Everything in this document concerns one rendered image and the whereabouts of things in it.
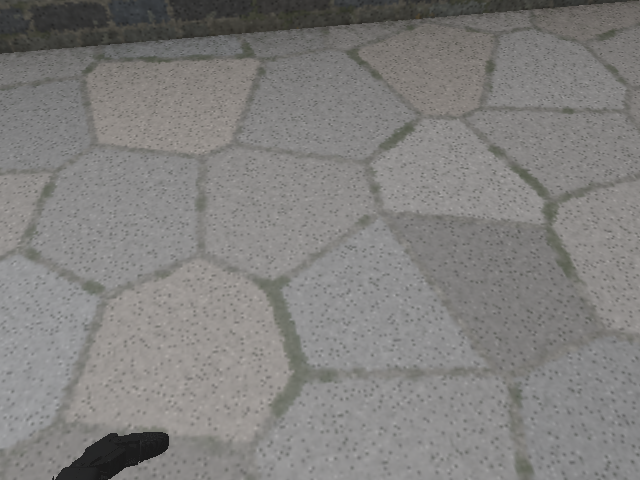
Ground left robot hand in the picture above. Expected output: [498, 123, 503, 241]
[52, 432, 169, 480]

